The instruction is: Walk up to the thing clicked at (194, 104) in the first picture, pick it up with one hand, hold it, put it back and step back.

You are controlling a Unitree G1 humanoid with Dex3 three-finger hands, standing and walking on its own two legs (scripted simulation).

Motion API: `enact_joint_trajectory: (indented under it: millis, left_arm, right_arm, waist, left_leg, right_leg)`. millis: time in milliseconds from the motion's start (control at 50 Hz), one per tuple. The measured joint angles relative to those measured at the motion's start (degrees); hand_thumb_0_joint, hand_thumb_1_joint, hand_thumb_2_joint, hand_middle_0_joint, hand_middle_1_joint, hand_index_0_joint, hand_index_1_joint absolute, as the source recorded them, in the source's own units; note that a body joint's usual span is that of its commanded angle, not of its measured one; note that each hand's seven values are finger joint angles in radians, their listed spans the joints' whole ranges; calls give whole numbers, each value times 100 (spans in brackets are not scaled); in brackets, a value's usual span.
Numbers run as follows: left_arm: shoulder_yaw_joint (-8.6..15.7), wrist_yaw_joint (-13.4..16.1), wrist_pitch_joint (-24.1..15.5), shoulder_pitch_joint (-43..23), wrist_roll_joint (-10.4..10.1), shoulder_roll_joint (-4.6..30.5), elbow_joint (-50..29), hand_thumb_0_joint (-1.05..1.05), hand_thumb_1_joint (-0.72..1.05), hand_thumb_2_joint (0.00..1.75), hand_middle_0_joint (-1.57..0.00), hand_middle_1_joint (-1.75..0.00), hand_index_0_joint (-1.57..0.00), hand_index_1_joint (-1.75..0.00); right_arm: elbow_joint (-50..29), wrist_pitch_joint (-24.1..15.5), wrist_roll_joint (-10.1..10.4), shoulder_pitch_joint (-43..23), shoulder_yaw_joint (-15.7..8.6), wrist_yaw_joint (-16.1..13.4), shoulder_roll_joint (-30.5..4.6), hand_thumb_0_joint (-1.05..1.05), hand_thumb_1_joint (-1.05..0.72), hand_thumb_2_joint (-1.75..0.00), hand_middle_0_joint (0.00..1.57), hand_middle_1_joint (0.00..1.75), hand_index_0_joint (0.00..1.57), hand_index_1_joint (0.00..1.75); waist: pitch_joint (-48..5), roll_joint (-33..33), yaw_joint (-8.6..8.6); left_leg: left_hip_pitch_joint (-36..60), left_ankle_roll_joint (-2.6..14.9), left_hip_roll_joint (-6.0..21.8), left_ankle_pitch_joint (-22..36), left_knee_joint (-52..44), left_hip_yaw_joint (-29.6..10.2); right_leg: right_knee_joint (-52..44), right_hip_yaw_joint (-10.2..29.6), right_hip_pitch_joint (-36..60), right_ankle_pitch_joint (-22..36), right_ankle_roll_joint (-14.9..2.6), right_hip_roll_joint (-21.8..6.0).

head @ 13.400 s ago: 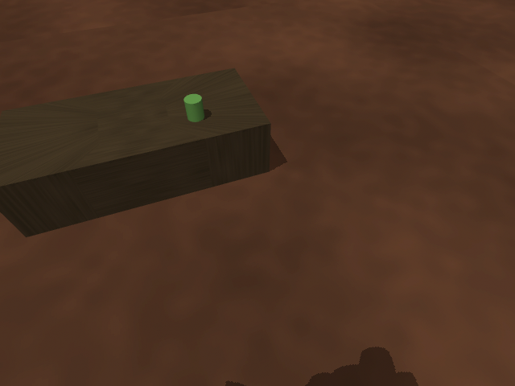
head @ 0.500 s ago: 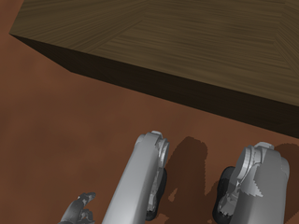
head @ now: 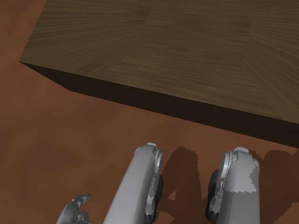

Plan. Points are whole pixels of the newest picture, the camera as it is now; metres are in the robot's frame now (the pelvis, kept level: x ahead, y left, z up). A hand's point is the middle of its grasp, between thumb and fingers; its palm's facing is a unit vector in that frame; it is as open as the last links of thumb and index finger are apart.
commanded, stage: settle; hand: right
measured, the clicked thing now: out of the picture +0.53 -0.35 +0.00
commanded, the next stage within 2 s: lift in 0.56 s
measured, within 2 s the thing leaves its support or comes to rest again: neither
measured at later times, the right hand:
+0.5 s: hand out of the picture +0.53 -0.37 +0.07, palm faces +0.41 +0.91 -0.03, open 7.1 cm
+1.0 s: hand out of the picture +0.52 -0.36 +0.10, palm faces +0.41 +0.91 -0.03, open 7.0 cm
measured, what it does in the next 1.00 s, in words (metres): rises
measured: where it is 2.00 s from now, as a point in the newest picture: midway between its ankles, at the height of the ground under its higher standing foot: (181, 206)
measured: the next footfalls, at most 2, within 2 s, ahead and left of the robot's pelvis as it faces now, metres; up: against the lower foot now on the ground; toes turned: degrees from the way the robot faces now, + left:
none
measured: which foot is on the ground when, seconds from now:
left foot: down 0.00-1.00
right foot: down 0.00-1.00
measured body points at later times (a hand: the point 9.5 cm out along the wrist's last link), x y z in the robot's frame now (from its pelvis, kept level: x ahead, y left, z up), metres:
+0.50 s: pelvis +0.01 -0.01 +0.04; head +0.23 -0.08 +0.43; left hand +0.10 +0.25 -0.08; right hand +0.50 -0.41 +0.07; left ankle +0.06 +0.11 -0.43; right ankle +0.09 -0.15 -0.43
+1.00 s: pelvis +0.02 -0.02 +0.07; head +0.23 -0.08 +0.47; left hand +0.12 +0.25 -0.04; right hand +0.49 -0.40 +0.10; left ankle +0.06 +0.11 -0.43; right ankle +0.09 -0.15 -0.43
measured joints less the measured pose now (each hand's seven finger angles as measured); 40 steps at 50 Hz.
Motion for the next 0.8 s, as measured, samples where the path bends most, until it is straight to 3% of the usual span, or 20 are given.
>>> enact_joint_trajectory:
  millis: [280,800]
  left_arm:
    - [119,-5,-72,40,-14,-78,100,0,90,90,-21,-31,-21,-31]
    - [161,-76,-19,132,2,-168,44,0,91,89,-21,-31,-22,-31]
  right_arm:
    - [59,-122,-66,1,56,-36,194,1,40,-93,58,99,128,133]
    - [111,-307,-136,38,87,-195,474,2,41,-96,57,101,129,138]
  waist:
    - [-88,41,-20]
    - [-153,-13,-21]
  left_leg:
    - [407,-58,83,49,-503,-91]
    - [901,-125,138,54,-1038,-204]
  right_leg:
    - [-478,-150,403,32,-56,63]
    - [-963,-312,911,-20,-115,96]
